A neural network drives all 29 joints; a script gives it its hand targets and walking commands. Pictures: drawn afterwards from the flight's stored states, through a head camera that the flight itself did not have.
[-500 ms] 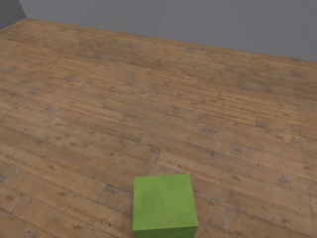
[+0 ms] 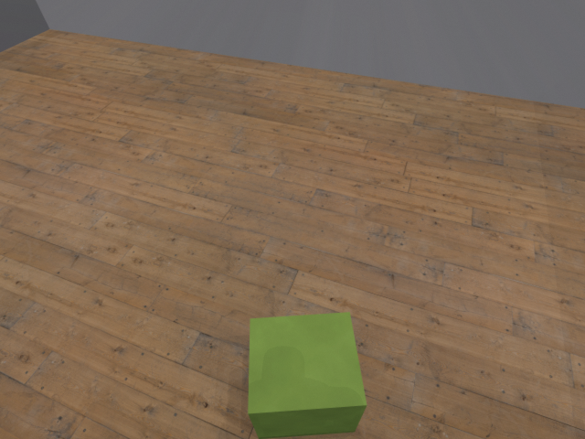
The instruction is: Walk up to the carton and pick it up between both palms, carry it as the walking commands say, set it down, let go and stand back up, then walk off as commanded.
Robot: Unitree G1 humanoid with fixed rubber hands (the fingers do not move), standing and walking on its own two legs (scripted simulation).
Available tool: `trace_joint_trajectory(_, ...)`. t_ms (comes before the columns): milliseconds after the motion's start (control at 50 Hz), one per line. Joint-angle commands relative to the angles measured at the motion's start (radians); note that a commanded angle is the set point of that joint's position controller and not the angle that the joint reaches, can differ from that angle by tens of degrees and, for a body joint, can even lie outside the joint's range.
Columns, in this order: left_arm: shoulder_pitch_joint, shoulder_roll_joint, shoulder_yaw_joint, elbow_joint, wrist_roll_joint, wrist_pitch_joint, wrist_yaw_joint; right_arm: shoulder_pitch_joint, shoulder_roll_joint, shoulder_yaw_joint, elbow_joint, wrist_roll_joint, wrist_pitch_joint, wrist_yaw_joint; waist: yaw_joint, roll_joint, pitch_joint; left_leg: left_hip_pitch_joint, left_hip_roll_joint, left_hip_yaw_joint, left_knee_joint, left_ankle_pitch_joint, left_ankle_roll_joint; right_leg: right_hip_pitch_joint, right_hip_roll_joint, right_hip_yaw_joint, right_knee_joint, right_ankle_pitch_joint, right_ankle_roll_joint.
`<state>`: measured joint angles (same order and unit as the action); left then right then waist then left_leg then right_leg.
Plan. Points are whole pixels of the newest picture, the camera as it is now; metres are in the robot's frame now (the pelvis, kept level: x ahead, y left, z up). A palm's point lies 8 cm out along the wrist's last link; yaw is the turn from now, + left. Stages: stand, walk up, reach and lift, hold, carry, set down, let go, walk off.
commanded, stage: stand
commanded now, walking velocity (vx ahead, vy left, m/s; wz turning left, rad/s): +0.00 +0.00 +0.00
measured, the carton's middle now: (303, 376) +0.41 +0.02 -0.63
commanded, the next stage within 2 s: walk off in 0.72 s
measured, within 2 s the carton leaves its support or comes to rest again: neither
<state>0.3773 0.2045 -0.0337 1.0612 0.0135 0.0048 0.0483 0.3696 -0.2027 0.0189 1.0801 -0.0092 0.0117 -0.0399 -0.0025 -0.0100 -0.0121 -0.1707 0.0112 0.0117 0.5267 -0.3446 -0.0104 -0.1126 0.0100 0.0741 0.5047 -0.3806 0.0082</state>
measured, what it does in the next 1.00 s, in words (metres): stands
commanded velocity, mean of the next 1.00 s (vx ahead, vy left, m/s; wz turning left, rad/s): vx -0.03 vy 0.00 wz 0.00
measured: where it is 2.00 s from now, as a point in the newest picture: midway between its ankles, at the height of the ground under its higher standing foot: outside the picture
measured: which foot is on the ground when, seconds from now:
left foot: down 0.00-1.00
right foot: down 0.00-1.00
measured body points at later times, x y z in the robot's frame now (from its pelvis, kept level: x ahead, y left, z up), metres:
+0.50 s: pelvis -0.02 +0.00 +0.00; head -0.03 +0.00 +0.45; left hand -0.08 +0.22 -0.16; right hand -0.07 -0.22 -0.16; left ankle -0.04 +0.12 -0.73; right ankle -0.07 -0.13 -0.73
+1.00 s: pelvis -0.04 +0.00 +0.00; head -0.04 +0.01 +0.45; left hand -0.09 +0.22 -0.16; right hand -0.08 -0.21 -0.16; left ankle -0.04 +0.12 -0.73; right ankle -0.07 -0.13 -0.73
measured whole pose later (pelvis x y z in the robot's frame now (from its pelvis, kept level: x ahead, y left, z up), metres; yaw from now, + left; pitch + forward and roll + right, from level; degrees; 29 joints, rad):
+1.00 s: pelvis -0.04 +0.00 +0.00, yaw +0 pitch -1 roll +0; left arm 0.38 0.14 -0.03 1.15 0.01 0.00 0.05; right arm 0.35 -0.14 0.02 1.16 -0.01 0.00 -0.04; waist 0.00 -0.01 0.02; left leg -0.22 0.01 0.01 0.51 -0.27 0.00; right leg -0.17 0.00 0.07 0.51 -0.32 0.02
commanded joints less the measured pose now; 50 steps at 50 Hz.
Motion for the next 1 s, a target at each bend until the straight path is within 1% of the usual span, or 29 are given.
trace_joint_trajectory(0, 0.078, 0.088, 0.011, 0.009, 0.0, -0.004, 0.004, 0.073, -0.093, -0.013, 0.01, 0.0, -0.003, -0.004, 0.0, 0.006, 0.098, 0.009, 0.076, -0.057, -0.07, 0.312, 0.015, -0.095, -0.076, 0.04, -0.077, 0.335, -0.02)
trace_joint_trajectory(360, 0.098, 0.039, -0.001, 0.079, 0.0, -0.005, 0.005, 0.076, -0.048, 0.001, 0.076, 0.0, -0.004, -0.005, -0.001, 0.005, 0.121, -0.01, 0.073, -0.063, -0.099, 0.246, 0.016, -0.111, -0.075, 0.041, -0.101, 0.275, -0.022)
trace_joint_trajectory(880, 0.111, 0.0, 0.006, 0.105, -0.001, -0.01, 0.003, 0.074, -0.013, 0.0, 0.093, 0.0, -0.01, -0.004, -0.002, 0.006, 0.125, -0.023, 0.071, -0.068, -0.121, 0.207, 0.021, -0.131, -0.072, 0.039, -0.114, 0.235, -0.021)
trace_joint_trajectory(920, 0.106, 0.012, 0.012, 0.1, -0.001, -0.01, 0.005, 0.069, -0.024, -0.006, 0.09, 0.001, -0.01, -0.005, -0.001, 0.005, 0.133, -0.029, 0.085, -0.068, -0.1, 0.275, 0.017, -0.14, -0.088, 0.041, -0.089, 0.301, -0.015)
trace_joint_trajectory(980, 0.086, 0.038, 0.026, 0.07, -0.004, -0.008, 0.012, 0.046, -0.054, -0.021, 0.062, 0.004, -0.008, -0.012, 0.0, 0.013, 0.079, -0.034, 0.109, -0.063, -0.036, 0.386, 0.011, -0.147, -0.109, 0.031, -0.006, 0.389, 0.001)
